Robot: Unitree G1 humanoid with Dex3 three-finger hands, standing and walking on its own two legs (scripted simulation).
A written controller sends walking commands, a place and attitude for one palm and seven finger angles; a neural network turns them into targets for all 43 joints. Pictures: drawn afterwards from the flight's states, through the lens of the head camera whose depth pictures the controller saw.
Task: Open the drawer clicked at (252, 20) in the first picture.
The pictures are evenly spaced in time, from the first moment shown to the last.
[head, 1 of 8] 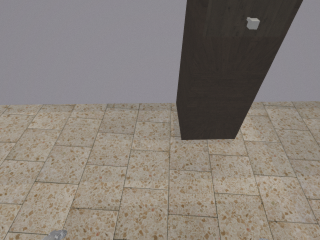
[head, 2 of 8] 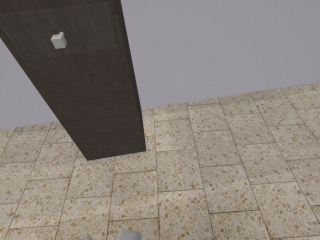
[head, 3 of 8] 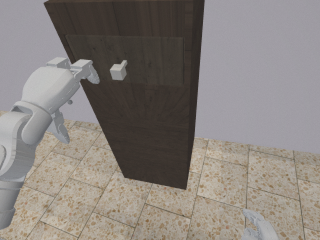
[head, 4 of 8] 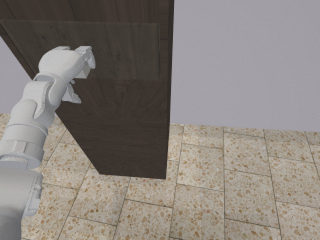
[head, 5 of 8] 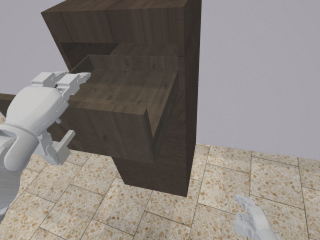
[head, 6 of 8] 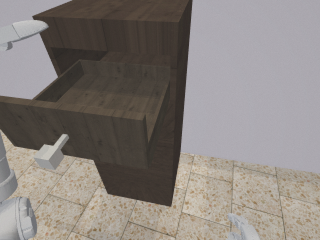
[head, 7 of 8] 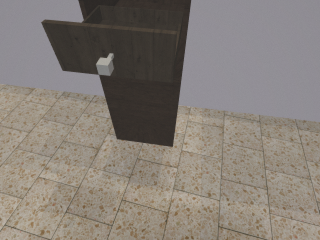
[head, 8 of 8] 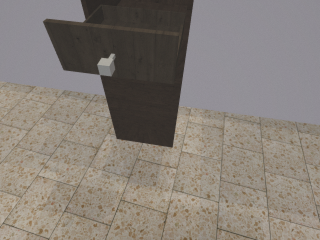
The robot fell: no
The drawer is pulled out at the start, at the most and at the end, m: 0.00 0.30 0.28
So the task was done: yes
